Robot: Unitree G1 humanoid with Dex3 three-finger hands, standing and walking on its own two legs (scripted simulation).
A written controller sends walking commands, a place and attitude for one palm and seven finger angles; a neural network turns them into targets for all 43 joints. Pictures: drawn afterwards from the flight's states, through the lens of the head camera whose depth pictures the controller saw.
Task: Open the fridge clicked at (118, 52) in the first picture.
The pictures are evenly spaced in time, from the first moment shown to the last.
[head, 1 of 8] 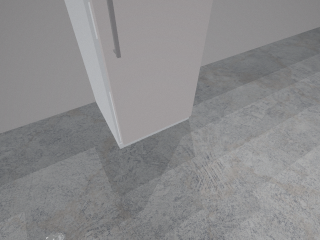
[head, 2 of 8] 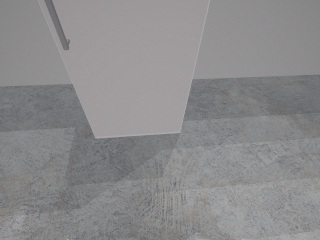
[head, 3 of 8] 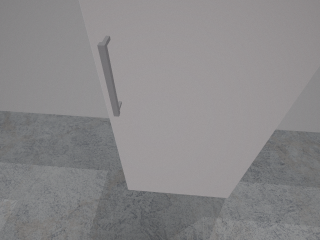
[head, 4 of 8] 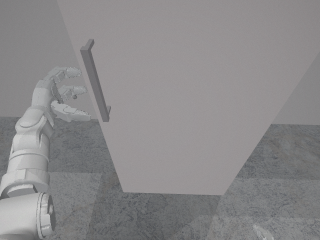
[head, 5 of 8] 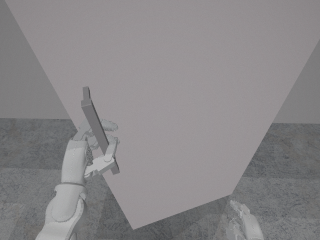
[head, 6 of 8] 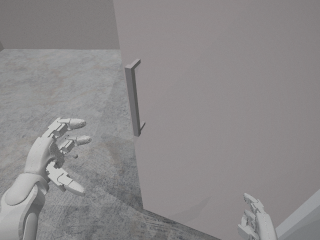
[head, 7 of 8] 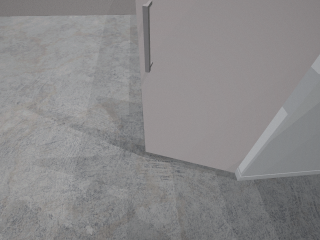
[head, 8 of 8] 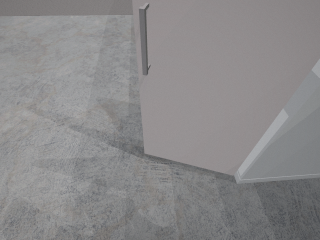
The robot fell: no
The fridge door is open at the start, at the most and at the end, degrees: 0 78 70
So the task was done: yes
